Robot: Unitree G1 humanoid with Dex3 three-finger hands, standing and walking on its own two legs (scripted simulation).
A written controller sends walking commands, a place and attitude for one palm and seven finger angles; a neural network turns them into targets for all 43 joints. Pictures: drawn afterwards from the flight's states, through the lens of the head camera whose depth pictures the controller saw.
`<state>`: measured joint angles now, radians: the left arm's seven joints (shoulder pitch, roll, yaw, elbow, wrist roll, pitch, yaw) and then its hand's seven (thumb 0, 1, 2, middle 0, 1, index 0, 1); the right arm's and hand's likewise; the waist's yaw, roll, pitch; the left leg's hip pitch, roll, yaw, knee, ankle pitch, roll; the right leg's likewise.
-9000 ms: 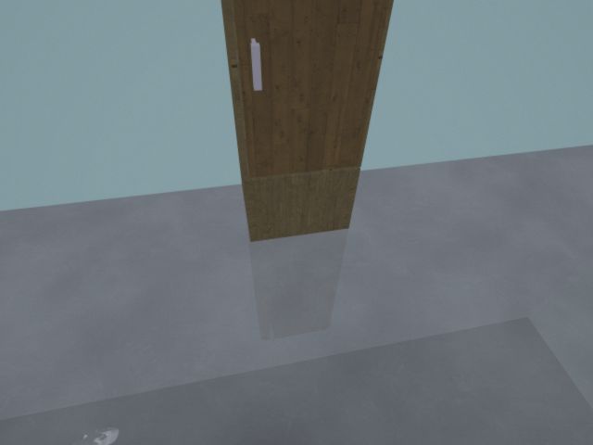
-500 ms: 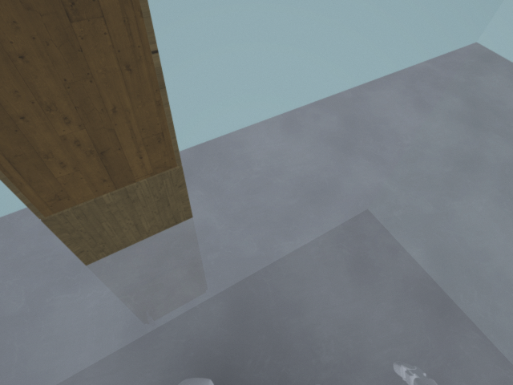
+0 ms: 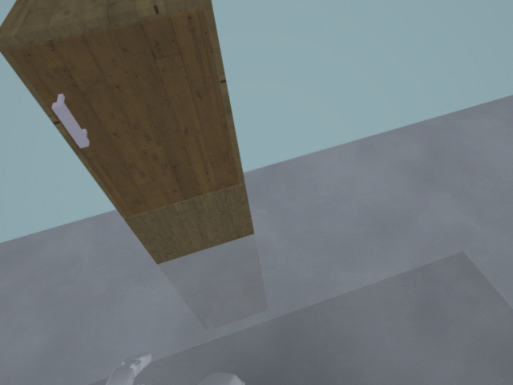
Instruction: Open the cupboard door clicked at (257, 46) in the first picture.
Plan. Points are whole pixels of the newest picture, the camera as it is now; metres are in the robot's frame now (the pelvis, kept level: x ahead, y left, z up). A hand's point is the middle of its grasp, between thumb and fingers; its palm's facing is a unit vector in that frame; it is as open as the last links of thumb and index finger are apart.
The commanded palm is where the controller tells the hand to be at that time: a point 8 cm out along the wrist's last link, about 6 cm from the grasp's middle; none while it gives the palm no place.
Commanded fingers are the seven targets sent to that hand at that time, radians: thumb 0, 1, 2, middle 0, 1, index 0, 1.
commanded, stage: turn to face it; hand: left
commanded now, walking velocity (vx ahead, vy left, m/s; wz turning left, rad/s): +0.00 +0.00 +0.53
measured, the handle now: (72, 120) +0.68 +0.47 +0.05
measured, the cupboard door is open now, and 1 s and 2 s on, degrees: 0 0 0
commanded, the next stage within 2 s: take the last steps up to it in 0.46 s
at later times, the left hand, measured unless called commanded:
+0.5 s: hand out of the picture -0.06 +0.25 -0.18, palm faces +0.30 -0.92 -0.24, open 7.4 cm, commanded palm none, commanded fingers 0.00 0.90 0.90 -0.20 -0.30 -0.20 -0.30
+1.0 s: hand out of the picture -0.04 +0.16 -0.15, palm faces +0.37 -0.90 -0.22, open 7.4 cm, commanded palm none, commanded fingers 0.00 0.90 0.90 -0.20 -0.30 -0.20 -0.30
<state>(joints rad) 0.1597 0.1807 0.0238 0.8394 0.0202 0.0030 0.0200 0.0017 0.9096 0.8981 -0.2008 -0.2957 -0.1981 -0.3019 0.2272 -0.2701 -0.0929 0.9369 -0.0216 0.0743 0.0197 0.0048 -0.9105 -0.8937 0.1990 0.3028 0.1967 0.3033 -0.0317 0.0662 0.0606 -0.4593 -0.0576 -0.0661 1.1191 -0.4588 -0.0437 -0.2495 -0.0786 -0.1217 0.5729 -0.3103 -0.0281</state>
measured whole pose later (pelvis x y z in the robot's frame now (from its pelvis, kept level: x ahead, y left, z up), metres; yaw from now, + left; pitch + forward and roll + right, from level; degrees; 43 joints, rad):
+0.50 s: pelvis -0.02 +0.04 +0.00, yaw +14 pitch -2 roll -1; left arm 0.27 0.26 0.07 1.00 0.02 0.07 0.02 0.01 0.91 0.90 -0.20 -0.30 -0.19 -0.30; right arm 0.13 -0.20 -0.03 0.92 -0.02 0.02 0.00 0.00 -0.91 -0.89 0.20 0.30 0.20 0.30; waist 0.04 -0.05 0.08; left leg -0.23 0.00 0.07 0.55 -0.28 0.05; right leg -0.41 -0.12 -0.09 1.05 -0.49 0.07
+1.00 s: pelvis +0.02 +0.00 +0.01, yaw +18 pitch -2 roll +2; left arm 0.39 0.12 0.03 1.05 0.02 -0.04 0.01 0.00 0.91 0.90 -0.20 -0.30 -0.20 -0.30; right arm 0.37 -0.21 -0.07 1.09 -0.04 0.04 0.02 0.01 -0.92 -0.89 0.20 0.30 0.19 0.30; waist 0.01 0.03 -0.03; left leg -0.47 0.01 0.02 1.03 -0.29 0.01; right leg -0.10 -0.03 -0.11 0.40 -0.27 -0.05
